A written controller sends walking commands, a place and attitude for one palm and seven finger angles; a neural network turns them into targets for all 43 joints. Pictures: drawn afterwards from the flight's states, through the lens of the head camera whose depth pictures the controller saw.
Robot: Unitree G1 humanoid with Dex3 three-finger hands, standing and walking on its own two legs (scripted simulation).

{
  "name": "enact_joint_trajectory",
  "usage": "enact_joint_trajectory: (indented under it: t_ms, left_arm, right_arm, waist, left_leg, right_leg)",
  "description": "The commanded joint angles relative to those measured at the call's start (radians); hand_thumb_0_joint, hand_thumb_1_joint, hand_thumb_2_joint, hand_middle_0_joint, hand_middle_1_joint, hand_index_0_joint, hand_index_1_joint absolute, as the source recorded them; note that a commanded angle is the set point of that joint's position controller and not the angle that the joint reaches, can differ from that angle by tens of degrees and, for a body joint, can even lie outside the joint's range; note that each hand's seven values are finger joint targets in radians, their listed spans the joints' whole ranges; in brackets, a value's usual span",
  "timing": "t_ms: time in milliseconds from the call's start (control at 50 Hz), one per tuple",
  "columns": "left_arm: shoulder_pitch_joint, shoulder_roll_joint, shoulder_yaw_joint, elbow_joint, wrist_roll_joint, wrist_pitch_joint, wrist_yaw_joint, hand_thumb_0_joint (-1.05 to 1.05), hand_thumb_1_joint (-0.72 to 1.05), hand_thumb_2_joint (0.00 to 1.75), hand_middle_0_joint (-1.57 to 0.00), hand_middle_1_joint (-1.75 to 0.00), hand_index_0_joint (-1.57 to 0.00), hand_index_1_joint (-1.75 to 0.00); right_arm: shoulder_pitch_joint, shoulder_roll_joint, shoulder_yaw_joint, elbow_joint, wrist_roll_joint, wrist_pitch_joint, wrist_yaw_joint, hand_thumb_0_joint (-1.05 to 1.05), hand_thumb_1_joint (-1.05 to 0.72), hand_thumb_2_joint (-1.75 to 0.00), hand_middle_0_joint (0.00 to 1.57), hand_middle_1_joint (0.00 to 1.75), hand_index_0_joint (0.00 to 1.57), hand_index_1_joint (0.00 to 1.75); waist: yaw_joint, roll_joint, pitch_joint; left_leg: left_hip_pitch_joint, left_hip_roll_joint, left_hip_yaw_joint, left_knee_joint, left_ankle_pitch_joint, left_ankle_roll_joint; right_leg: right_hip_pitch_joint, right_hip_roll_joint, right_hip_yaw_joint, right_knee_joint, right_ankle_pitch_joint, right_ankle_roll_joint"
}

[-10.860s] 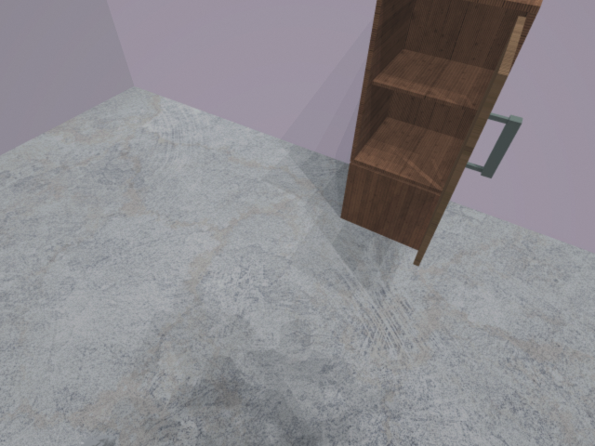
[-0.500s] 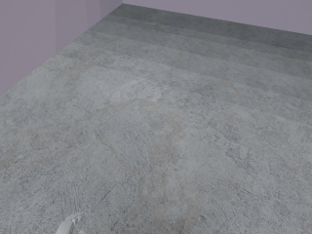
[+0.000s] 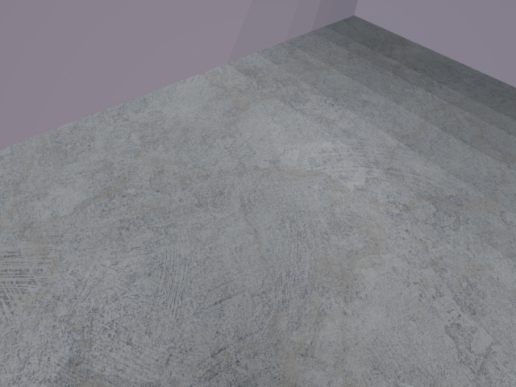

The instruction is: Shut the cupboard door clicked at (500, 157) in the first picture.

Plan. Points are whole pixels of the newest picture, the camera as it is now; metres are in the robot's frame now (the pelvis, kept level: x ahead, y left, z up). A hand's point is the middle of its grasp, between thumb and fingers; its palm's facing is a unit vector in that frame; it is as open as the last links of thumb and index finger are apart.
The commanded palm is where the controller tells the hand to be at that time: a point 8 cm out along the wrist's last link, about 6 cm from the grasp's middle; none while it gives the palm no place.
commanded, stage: walk to a spot facing it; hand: left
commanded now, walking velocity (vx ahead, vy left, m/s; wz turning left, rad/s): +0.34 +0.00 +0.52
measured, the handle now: out of the picture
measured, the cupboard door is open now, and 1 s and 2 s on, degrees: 91 91 91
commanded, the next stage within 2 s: turn to face it in 1.28 s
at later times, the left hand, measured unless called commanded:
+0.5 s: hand (172, 296) +0.29 +0.19 -0.14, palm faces +0.19 -0.96 -0.23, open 7.3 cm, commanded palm none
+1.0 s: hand (158, 333) +0.23 +0.21 -0.18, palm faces +0.52 -0.84 -0.17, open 7.3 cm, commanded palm none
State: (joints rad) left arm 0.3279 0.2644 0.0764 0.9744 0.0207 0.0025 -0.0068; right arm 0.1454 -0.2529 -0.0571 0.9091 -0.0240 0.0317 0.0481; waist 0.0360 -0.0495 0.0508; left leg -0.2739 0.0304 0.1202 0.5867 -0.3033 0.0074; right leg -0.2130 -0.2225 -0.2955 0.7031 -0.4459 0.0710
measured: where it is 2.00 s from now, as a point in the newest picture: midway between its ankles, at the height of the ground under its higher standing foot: (220, 266)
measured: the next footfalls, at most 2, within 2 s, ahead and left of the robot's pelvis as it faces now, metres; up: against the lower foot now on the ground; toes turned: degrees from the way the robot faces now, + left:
right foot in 0.42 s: +0.32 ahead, -0.10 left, +0.00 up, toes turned +3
left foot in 0.92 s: +0.44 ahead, +0.21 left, +0.00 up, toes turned +33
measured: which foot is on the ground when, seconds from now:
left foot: down 0.00-0.44, up 0.46-0.90, down 0.92-1.00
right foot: up 0.00-0.40, down 0.42-0.92, up 0.94-1.00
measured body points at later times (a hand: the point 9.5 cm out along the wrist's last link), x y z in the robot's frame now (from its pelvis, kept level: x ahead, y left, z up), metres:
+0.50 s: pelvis +0.19 -0.02 +0.00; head +0.23 -0.03 +0.44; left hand +0.27 +0.24 -0.12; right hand +0.20 -0.26 -0.17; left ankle +0.02 +0.09 -0.66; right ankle +0.28 -0.10 -0.72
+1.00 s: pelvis +0.38 +0.09 -0.01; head +0.40 +0.12 +0.44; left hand +0.20 +0.26 -0.17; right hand +0.60 -0.06 -0.13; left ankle +0.41 +0.19 -0.72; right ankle +0.32 -0.09 -0.65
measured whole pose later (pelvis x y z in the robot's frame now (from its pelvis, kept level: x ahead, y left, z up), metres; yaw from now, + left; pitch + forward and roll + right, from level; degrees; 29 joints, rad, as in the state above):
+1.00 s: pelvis +0.38 +0.09 -0.01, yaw +26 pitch -2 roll -1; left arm 0.42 0.18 0.04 1.11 0.01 -0.02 0.00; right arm 0.10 -0.19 -0.04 0.94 -0.02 -0.05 0.02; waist 0.05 -0.03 0.09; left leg -0.40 0.02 0.14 0.69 -0.25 0.09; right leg -0.24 -0.16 -0.14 1.12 -0.48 0.04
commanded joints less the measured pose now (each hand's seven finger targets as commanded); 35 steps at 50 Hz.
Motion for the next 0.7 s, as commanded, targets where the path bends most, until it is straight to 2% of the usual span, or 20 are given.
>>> enact_joint_trajectory:
  t_ms: [0, 20, 60, 100, 160, 240, 300, 340, 360, 380, 400, 420, 440, 460, 480, 500, 540, 560, 620, 680]
  left_arm:
    - [-0.276, 0.074, 0.012, -0.189, 0.003, -0.024, -0.006, 0.0, 0.9, 0.9, -0.2, -0.3, -0.2, -0.3]
    - [-0.26, 0.086, 0.015, -0.167, 0.001, -0.024, -0.012, 0.0, 0.9, 0.9, -0.2, -0.3, -0.2, -0.3]
    - [-0.167, 0.08, 0.015, -0.115, 0.006, -0.02, -0.025, 0.0, 0.9, 0.9, -0.2, -0.3, -0.2, -0.3]
    - [-0.12, 0.07, 0.009, -0.095, 0.007, -0.018, -0.027, 0.0, 0.9, 0.9, -0.2, -0.3, -0.2, -0.3]
    - [-0.149, 0.061, 0.003, -0.111, 0.005, -0.019, -0.026, 0.0, 0.9, 0.9, -0.2, -0.3, -0.2, -0.3]
    - [-0.244, 0.043, -0.007, -0.151, 0.001, -0.03, -0.028, 0.0, 0.9, 0.9, -0.2, -0.3, -0.2, -0.3]
    - [-0.292, 0.027, -0.009, -0.167, -0.002, -0.041, -0.03, 0.0, 0.9, 0.9, -0.2, -0.3, -0.2, -0.3]
    - [-0.228, 0.03, -0.004, -0.15, -0.002, -0.048, -0.029, 0.0, 0.9, 0.9, -0.2, -0.3, -0.2, -0.3]
    - [-0.13, 0.044, 0.003, -0.117, 0.0, -0.053, -0.028, 0.0, 0.9, 0.9, -0.2, -0.3, -0.2, -0.3]
    - [0.025, 0.087, 0.015, -0.071, 0.004, -0.067, -0.022, 0.0, 0.9, 0.9, -0.2, -0.3, -0.2, -0.3]
    - [0.181, 0.199, 0.047, -0.032, 0.018, -0.083, -0.007, 0.0, 0.9, 0.9, -0.2, -0.3, -0.2, -0.3]
    - [0.228, 0.272, 0.056, -0.026, 0.006, -0.078, 0.004, 0.0, 0.9, 0.9, -0.2, -0.3, -0.2, -0.3]
    - [0.149, 0.236, 0.054, -0.032, 0.001, -0.073, 0.009, 0.0, 0.9, 0.9, -0.2, -0.3, -0.2, -0.3]
    - [0.055, 0.175, 0.038, -0.053, 0.005, -0.073, 0.011, 0.0, 0.9, 0.9, -0.2, -0.3, -0.2, -0.3]
    - [-0.008, 0.113, 0.02, -0.057, 0.005, -0.078, 0.014, 0.0, 0.9, 0.9, -0.2, -0.3, -0.2, -0.3]
    - [-0.044, 0.066, 0.004, -0.057, 0.008, -0.083, 0.016, 0.0, 0.9, 0.9, -0.2, -0.3, -0.2, -0.3]
    - [-0.049, 0.025, -0.004, -0.041, 0.013, -0.089, 0.02, 0.0, 0.9, 0.9, -0.2, -0.3, -0.2, -0.3]
    - [-0.043, 0.021, -0.006, -0.031, 0.014, -0.092, 0.02, 0.0, 0.9, 0.9, -0.2, -0.3, -0.2, -0.3]
    - [-0.001, 0.005, -0.004, 0.001, 0.014, -0.102, 0.022, 0.0, 0.9, 0.9, -0.2, -0.3, -0.2, -0.3]
    - [0.04, 0.013, -0.013, 0.023, 0.009, -0.103, 0.021, 0.0, 0.9, 0.9, -0.2, -0.3, -0.2, -0.3]
  right_arm:
    - [0.29, -0.266, -0.067, 0.018, -0.001, -0.043, -0.04, 0.0, -0.9, -0.9, 0.2, 0.3, 0.2, 0.3]
    - [0.212, -0.22, -0.052, -0.01, 0.002, -0.049, -0.047, 0.0, -0.9, -0.9, 0.2, 0.3, 0.2, 0.3]
    - [0.117, -0.166, -0.03, -0.034, 0.001, -0.068, -0.051, 0.0, -0.9, -0.9, 0.2, 0.3, 0.2, 0.3]
    - [0.112, -0.153, -0.024, -0.03, 0.006, -0.082, -0.051, 0.0, -0.9, -0.9, 0.2, 0.3, 0.2, 0.3]
    - [0.147, -0.15, -0.028, -0.005, 0.01, -0.09, -0.05, 0.0, -0.9, -0.9, 0.2, 0.3, 0.2, 0.3]
    - [0.201, -0.144, -0.031, 0.028, 0.007, -0.094, -0.051, 0.0, -0.9, -0.9, 0.2, 0.3, 0.2, 0.3]
    - [0.215, -0.139, -0.032, 0.047, 0.0, -0.093, -0.053, 0.0, -0.9, -0.9, 0.2, 0.3, 0.2, 0.3]
    - [0.191, -0.143, -0.034, 0.053, -0.001, -0.091, -0.056, 0.0, -0.9, -0.9, 0.2, 0.3, 0.2, 0.3]
    - [0.175, -0.143, -0.033, 0.054, 0.001, -0.089, -0.057, 0.0, -0.9, -0.9, 0.2, 0.3, 0.2, 0.3]
    - [0.169, -0.127, -0.033, 0.057, 0.008, -0.093, -0.054, 0.0, -0.9, -0.9, 0.2, 0.3, 0.2, 0.3]
    - [0.215, -0.06, -0.022, 0.041, 0.02, -0.1, -0.046, 0.0, -0.9, -0.9, 0.2, 0.3, 0.2, 0.3]
    - [0.226, -0.028, -0.017, 0.004, 0.025, -0.099, -0.044, 0.0, -0.9, -0.9, 0.2, 0.3, 0.2, 0.3]
    - [0.176, -0.054, -0.025, 0.014, 0.017, -0.096, -0.04, 0.0, -0.9, -0.9, 0.2, 0.3, 0.2, 0.3]
    - [0.125, -0.044, -0.028, 0.012, 0.009, -0.094, -0.032, 0.0, -0.9, -0.9, 0.2, 0.3, 0.2, 0.3]
    - [0.088, -0.033, -0.026, 0.02, 0.003, -0.084, -0.025, 0.0, -0.9, -0.9, 0.2, 0.3, 0.2, 0.3]
    - [0.101, -0.01, -0.024, 0.036, 0.001, -0.069, -0.019, 0.0, -0.9, -0.9, 0.2, 0.3, 0.2, 0.3]
    - [0.149, 0.018, -0.023, 0.059, -0.002, -0.047, -0.013, 0.0, -0.9, -0.9, 0.2, 0.3, 0.2, 0.3]
    - [0.159, 0.025, -0.021, 0.064, -0.004, -0.04, -0.012, 0.0, -0.9, -0.9, 0.2, 0.3, 0.2, 0.3]
    - [0.109, 0.044, -0.023, 0.045, -0.004, -0.036, -0.004, 0.0, -0.9, -0.9, 0.2, 0.3, 0.2, 0.3]
    - [0.014, 0.056, -0.009, 0.014, -0.003, -0.04, 0.008, 0.0, -0.9, -0.9, 0.2, 0.3, 0.2, 0.3]
  waist:
    - [-0.185, 0.274, -0.041]
    - [-0.142, 0.227, 0.008]
    - [-0.078, 0.191, 0.041]
    - [-0.054, 0.176, 0.017]
    - [-0.056, 0.143, 0.006]
    - [-0.081, 0.173, 0.021]
    - [-0.089, 0.178, 0.033]
    - [-0.051, 0.177, 0.016]
    - [-0.002, 0.15, -0.016]
    - [0.068, 0.076, -0.089]
    - [0.118, -0.171, -0.23]
    - [0.103, -0.279, -0.282]
    - [0.1, -0.222, -0.219]
    - [0.066, -0.141, -0.113]
    - [0.038, -0.065, -0.031]
    - [0.001, -0.061, -0.01]
    - [-0.034, -0.082, -0.007]
    - [-0.045, -0.091, -0.004]
    - [-0.046, -0.074, 0.021]
    - [-0.026, -0.072, 0.048]
  left_leg:
    - [0.326, 0.384, -0.601, -0.351, -0.107, 0.214]
    - [0.245, 0.342, -0.544, -0.371, -0.149, 0.188]
    - [0.168, 0.25, -0.393, -0.381, -0.036, 0.149]
    - [0.176, 0.205, -0.313, -0.369, 0.138, 0.149]
    - [0.218, 0.2, -0.301, -0.365, 0.238, 0.174]
    - [0.268, 0.197, -0.295, -0.346, 0.34, 0.18]
    - [0.231, 0.188, -0.295, -0.301, 0.403, 0.165]
    - [0.16, 0.183, -0.298, -0.245, 0.422, 0.149]
    - [0.115, 0.151, -0.272, -0.147, 0.454, 0.127]
    - [0.035, 0.098, -0.241, 0.049, 0.448, 0.092]
    - [-0.185, -0.012, -0.148, 0.378, 0.15, 0.037]
    - [-0.34, -0.079, -0.154, 0.657, -0.274, 0.024]
    - [-0.363, -0.004, -0.209, 0.767, -0.206, 0.038]
    - [-0.408, 0.036, -0.19, 0.808, -0.106, 0.034]
    - [-0.387, 0.073, -0.187, 0.791, -0.025, 0.028]
    - [-0.346, 0.083, -0.179, 0.759, 0.022, 0.019]
    - [-0.315, 0.088, -0.148, 0.692, 0.058, -0.002]
    - [-0.328, 0.089, -0.136, 0.665, 0.079, -0.01]
    - [-0.38, 0.101, -0.106, 0.546, 0.13, -0.024]
    - [-0.373, 0.102, -0.056, 0.368, 0.173, -0.026]
  right_leg:
    - [-0.586, 0.056, 0.228, 0.49, -0.137, 0.0]
    - [-0.571, 0.039, 0.255, 0.5, -0.042, 0.001]
    - [-0.494, 0.041, 0.258, 0.474, 0.097, 0.01]
    - [-0.453, 0.057, 0.247, 0.431, 0.152, 0.021]
    - [-0.465, 0.066, 0.241, 0.333, 0.175, 0.036]
    - [-0.475, 0.08, 0.224, 0.164, 0.199, 0.038]
    - [-0.361, 0.118, 0.191, 0.007, 0.212, 0.019]
    - [-0.191, 0.152, 0.175, -0.076, 0.239, -0.001]
    - [-0.046, 0.18, 0.15, -0.128, 0.277, -0.01]
    - [0.173, 0.158, 0.188, -0.19, 0.297, -0.028]
    - [0.462, -0.103, 0.471, -0.265, 0.207, -0.111]
    - [0.489, -0.343, 0.824, -0.426, 0.178, -0.194]
    - [0.361, -0.315, 0.806, -0.472, -0.055, -0.197]
    - [0.242, -0.28, 0.723, -0.493, -0.136, -0.189]
    - [0.107, -0.241, 0.59, -0.498, -0.086, -0.167]
    - [0.022, -0.196, 0.461, -0.502, -0.002, -0.14]
    - [-0.023, -0.15, 0.308, -0.512, 0.112, -0.125]
    - [-0.02, -0.137, 0.262, -0.518, 0.153, -0.125]
    - [0.028, -0.12, 0.173, -0.531, 0.261, -0.135]
    - [0.069, -0.101, 0.095, -0.529, 0.374, -0.137]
